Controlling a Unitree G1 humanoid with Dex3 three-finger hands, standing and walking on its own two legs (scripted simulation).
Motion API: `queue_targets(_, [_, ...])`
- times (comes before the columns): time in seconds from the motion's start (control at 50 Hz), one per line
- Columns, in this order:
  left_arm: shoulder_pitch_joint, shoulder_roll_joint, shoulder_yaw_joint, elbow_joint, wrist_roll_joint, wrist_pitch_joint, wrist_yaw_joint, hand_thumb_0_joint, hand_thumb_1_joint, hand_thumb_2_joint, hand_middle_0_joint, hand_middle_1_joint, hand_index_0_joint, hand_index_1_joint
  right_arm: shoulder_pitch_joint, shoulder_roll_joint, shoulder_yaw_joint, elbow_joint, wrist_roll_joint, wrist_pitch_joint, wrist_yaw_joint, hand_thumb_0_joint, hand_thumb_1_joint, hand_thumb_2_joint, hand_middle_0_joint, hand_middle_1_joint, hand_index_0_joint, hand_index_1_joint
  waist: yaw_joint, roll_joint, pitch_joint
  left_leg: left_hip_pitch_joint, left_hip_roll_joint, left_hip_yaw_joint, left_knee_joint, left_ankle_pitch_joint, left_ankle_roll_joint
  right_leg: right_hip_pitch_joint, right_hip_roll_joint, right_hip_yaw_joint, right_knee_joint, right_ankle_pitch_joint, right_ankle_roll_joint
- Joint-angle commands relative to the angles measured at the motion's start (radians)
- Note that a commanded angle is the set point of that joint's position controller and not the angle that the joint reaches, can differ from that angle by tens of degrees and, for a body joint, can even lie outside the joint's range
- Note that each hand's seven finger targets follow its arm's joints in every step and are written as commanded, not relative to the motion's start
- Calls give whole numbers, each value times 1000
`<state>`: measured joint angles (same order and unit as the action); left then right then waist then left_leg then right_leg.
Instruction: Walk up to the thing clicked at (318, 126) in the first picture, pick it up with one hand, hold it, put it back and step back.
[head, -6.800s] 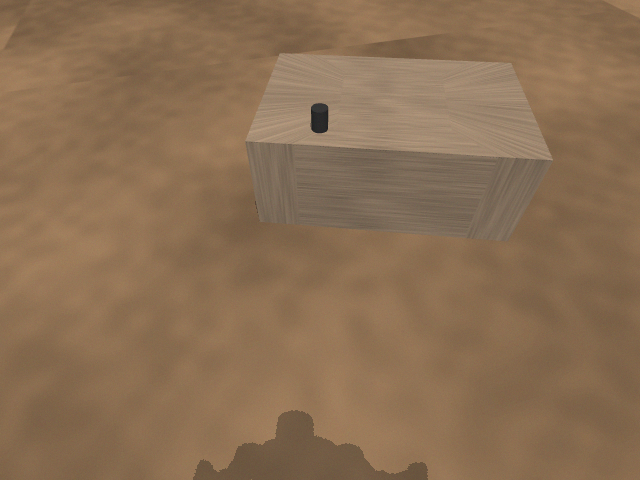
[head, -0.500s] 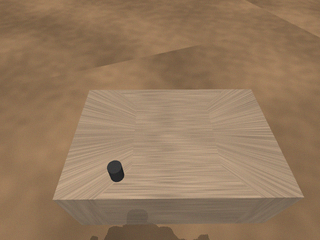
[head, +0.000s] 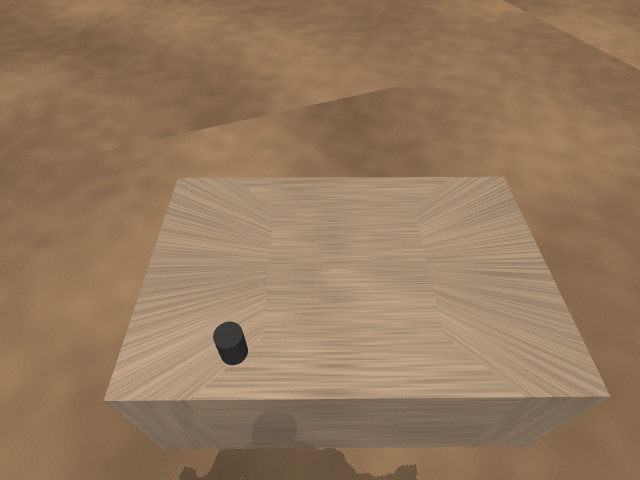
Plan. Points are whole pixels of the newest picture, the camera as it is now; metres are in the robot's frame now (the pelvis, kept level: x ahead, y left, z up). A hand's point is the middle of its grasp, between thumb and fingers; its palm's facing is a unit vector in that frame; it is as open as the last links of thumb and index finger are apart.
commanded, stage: stand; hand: left
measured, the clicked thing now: (231, 343) +0.44 +0.21 -0.32
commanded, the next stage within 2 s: go down in 0.24 s
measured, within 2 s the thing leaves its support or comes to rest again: neither
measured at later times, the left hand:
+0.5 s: hand out of the picture +0.12 +0.24 -0.16, palm faces +0.03 -0.94 -0.33, open 9.0 cm
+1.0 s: hand out of the picture +0.15 +0.26 -0.14, palm faces +0.07 -0.94 -0.34, open 16.9 cm
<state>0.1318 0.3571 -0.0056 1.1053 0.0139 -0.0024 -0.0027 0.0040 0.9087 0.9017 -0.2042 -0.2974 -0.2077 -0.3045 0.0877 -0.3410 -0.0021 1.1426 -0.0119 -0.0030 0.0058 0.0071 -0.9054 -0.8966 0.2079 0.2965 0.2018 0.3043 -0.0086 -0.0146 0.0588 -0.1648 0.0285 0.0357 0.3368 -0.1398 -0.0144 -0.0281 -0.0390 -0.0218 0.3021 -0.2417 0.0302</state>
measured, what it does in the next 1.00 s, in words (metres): stands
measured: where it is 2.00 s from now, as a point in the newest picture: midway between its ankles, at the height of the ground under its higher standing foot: outside the picture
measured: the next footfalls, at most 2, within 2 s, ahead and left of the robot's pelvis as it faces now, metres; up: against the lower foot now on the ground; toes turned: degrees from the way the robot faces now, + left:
none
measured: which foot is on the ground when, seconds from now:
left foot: down 0.00-1.00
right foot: down 0.00-1.00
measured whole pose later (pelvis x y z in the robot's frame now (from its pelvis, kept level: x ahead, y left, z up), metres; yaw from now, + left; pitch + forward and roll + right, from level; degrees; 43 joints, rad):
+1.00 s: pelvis +0.00 +0.00 -0.03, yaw +0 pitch +7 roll +0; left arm 0.14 0.35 0.17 0.61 0.02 0.26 -0.06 0.00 -0.41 0.09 -0.07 -0.04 -0.06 -0.06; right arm 0.18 -0.26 -0.10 0.67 0.02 -0.09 -0.06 0.00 0.42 -0.07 0.06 0.05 0.05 0.06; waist -0.02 0.01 -0.02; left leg -0.51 0.04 0.02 0.66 -0.27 -0.01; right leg -0.37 -0.04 -0.03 0.64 -0.40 0.03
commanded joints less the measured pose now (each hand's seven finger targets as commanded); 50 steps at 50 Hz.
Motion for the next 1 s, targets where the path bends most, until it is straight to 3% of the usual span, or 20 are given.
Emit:
queue_targets(0.0, [-10,212,42,-55,-3,-24,14,0,900,900,-200,-300,-200,-301,-29,-221,-40,-57,4,-25,-12,0,-900,-900,200,300,200,300,5,20,-98,103,116,-88,-26,217,27,-64,-108,66,-51,199,-39])
queue_targets(0.3, [-15,212,47,-56,-2,-24,12,0,900,900,-200,-300,-200,-301,-37,-216,-41,-60,5,-26,-11,0,-900,-900,200,300,200,300,4,6,-67,100,113,-93,-37,185,25,-84,-106,67,-63,168,-43])
queue_targets(0.32, [-15,211,48,-55,-2,-23,13,0,820,820,-149,-258,-187,-224,-41,-225,-44,-62,5,-26,-12,0,-820,-820,120,220,120,220,5,13,-75,107,115,-90,-31,172,28,-78,-108,71,-66,163,-44])
queue_targets(0.34, [-366,10,16,-406,-77,-105,18,0,740,740,-69,-178,-107,-144,-392,-29,-11,-413,106,-138,-25,0,-740,-740,44,140,48,140,-24,80,-83,-27,-26,22,57,77,13,-234,23,-2,41,151,-35])
queue_targets(0.36, [-408,109,53,-438,-78,-101,33,0,660,660,-5,-98,-27,-64,-310,-104,-25,-436,93,-158,-36,0,-660,-660,44,60,48,60,-22,52,-109,7,-22,19,50,19,12,-205,18,-4,31,102,-32])
queue_targets(0.38, [-261,161,59,-316,-70,-66,41,0,580,580,-3,-18,0,-20,-183,-185,-69,-310,93,-144,-52,0,-580,-580,45,54,48,54,-21,60,-58,-22,-14,23,47,-13,6,-231,24,-7,43,71,-35])
queue_targets(0.4, [-189,241,117,-212,-58,-25,42,0,500,500,-1,0,0,-14,-119,-235,-120,-236,91,-122,-63,0,-500,-500,44,53,48,53,-22,50,-61,-72,-17,18,93,-16,5,-276,31,-10,77,57,-38])
queue_targets(0.44, [-244,224,130,-230,-39,2,35,0,396,340,-13,0,0,-19,-218,-185,-124,-325,83,-136,-63,0,-340,-340,45,53,48,53,8,5,-218,-77,-11,2,154,24,12,-261,38,-13,147,92,-40])
queue_targets(0.46, [-225,205,135,-221,-24,17,31,0,346,266,-19,0,-3,-21,-168,-142,-110,-334,75,-135,-57,0,-260,-260,45,53,48,53,9,24,-268,-73,-15,-1,169,39,12,-267,40,-13,169,109,-42])
queue_targets(0.48, [-166,235,176,-228,-5,41,24,0,304,245,-22,0,-7,-18,-47,-159,-153,-352,63,-128,-53,0,-180,-209,45,53,48,53,1,19,-289,-83,-18,-4,177,45,16,-285,46,-16,178,111,-45])
queue_targets(0.5, [-28,211,187,-191,1,77,11,0,251,229,-29,-8,-17,-24,102,-186,-193,-344,55,-113,-48,0,-100,-198,45,53,48,53,-9,35,-290,-69,-22,1,177,60,15,-294,52,-18,182,121,-47])
queue_targets(0.52, [-20,185,170,-214,2,104,1,0,194,206,-31,-13,-26,-22,118,-170,-184,-355,57,-110,-44,0,-20,-181,46,52,48,52,-8,31,-269,-67,-28,5,160,66,14,-300,53,-19,170,122,-45])
queue_targets(0.54, [-117,216,174,-328,4,121,-1,0,125,194,-34,-17,-29,-26,27,-202,-196,-443,56,-114,-46,0,60,-161,47,52,49,52,-9,30,-314,-35,-32,5,146,76,17,-272,50,-14,147,131,-41])
queue_targets(0.6, [-23,180,171,-361,1,209,-28,0,-63,147,-45,-21,-36,-31,81,-104,-150,-456,70,-83,-24,0,218,-125,48,51,49,51,6,47,-240,-88,-37,9,144,47,20,-312,49,-18,143,91,-44])
queue_targets(0.62, [-99,189,166,-422,2,221,-33,0,-121,139,-52,-35,-43,-44,20,-98,-138,-509,70,-86,-22,0,260,-113,48,51,49,51,8,36,-230,-117,-36,9,155,25,23,-327,47,-18,151,72,-41])
queue_targets(0.66, [-159,203,175,-472,4,225,-34,0,-249,130,-53,-42,-41,-55,-17,-111,-149,-543,63,-95,-24,0,343,-93,49,51,50,51,-3,13,-214,-146,-34,10,179,-37,28,-358,41,-13,164,21,-36])
queue_targets(0.76, [-122,204,205,-567,8,220,-38,0,-466,94,-58,-47,-45,-62,4,-119,-160,-593,49,-113,-43,0,452,-64,50,50,50,50,-6,46,-264,-128,-23,-1,204,5,24,-358,43,-10,205,53,-36])
queue_targets(0.86, [-62,228,248,-598,9,217,-34,0,-544,63,-69,-41,-52,-58,15,-115,-167,-615,37,-140,-65,0,497,-53,50,50,50,50,1,44,-318,-122,-17,-13,243,61,25,-334,42,-13,247,108,-34])
queue_targets(0.88, [-62,205,230,-625,6,219,-37,0,-531,58,-69,-39,-52,-54,48,-81,-151,-578,38,-138,-66,0,496,-53,50,50,50,50,-1,64,-307,-120,-18,-12,246,70,22,-345,42,-14,249,117,-33])
queue_targets(0.98, [0,223,261,-631,5,244,-52,0,-512,40,-71,-31,-58,-42,71,-107,-173,-657,34,-145,-78,0,529,-44,51,50,50,50,-8,41,-315,-120,-20,-7,275,125,28,-345,40,-17,266,177,-24])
